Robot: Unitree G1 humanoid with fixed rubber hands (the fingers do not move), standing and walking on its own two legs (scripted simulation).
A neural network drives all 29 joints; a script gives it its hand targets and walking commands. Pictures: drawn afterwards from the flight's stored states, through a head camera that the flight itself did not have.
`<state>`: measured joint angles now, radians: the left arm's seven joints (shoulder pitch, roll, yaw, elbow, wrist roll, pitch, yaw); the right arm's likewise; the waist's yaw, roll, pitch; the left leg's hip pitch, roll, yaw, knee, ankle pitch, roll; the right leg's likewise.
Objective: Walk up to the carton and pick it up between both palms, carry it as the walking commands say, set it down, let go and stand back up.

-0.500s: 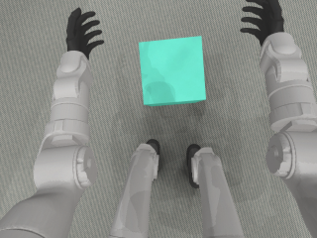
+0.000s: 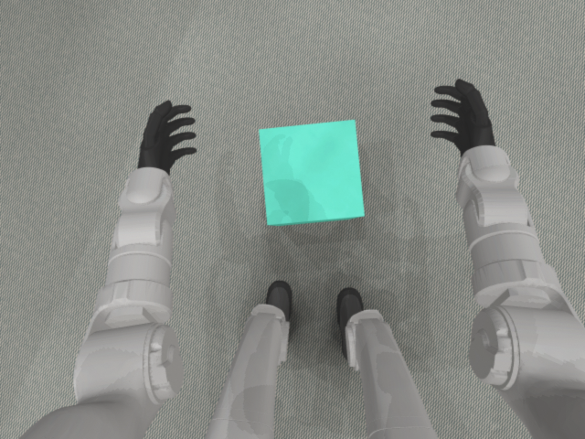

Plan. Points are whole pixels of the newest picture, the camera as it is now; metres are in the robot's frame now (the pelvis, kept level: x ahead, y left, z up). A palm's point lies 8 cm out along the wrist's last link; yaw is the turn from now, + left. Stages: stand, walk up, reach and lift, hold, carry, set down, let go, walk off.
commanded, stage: let go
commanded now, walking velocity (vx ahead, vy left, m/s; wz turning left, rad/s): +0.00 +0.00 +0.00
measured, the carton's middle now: (310, 181) +0.46 +0.02 -0.55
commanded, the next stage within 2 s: stand in 1.12 s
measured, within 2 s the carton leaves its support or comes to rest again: neither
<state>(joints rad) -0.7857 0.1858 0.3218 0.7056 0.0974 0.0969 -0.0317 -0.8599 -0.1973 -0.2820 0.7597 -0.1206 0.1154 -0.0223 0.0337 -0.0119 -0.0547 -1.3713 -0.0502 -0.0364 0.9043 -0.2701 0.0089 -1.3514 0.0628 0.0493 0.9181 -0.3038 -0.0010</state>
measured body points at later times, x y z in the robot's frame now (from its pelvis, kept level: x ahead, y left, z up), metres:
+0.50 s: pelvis +0.05 +0.00 +0.08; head +0.15 -0.01 +0.51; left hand +0.25 +0.23 -0.01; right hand +0.29 -0.22 -0.02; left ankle +0.05 +0.11 -0.65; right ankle +0.03 -0.11 -0.65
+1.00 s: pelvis +0.06 -0.01 +0.09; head +0.07 -0.01 +0.53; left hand +0.24 +0.23 +0.01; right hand +0.24 -0.23 +0.01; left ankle +0.05 +0.11 -0.65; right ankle +0.03 -0.11 -0.65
